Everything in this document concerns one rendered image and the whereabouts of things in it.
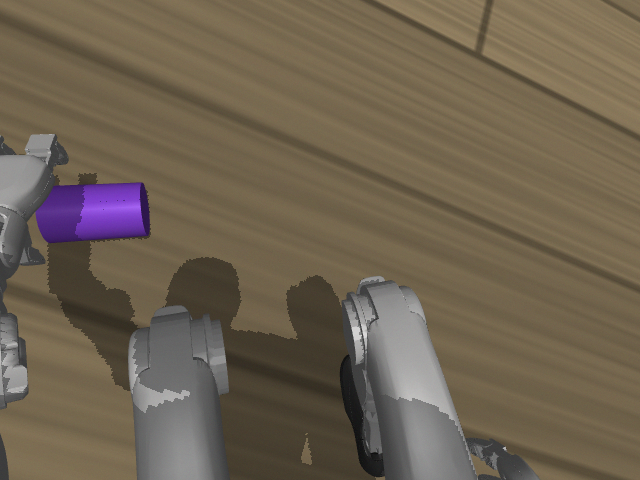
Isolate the right robot foot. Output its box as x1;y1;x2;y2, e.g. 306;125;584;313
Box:
340;354;385;477

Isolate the left robot arm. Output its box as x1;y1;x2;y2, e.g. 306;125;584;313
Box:
0;207;29;480

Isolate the can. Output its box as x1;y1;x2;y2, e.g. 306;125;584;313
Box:
35;182;150;243

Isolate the left robot hand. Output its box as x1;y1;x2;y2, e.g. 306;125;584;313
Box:
0;134;69;266

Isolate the right robot hand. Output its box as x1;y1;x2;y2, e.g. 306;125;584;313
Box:
465;438;540;480

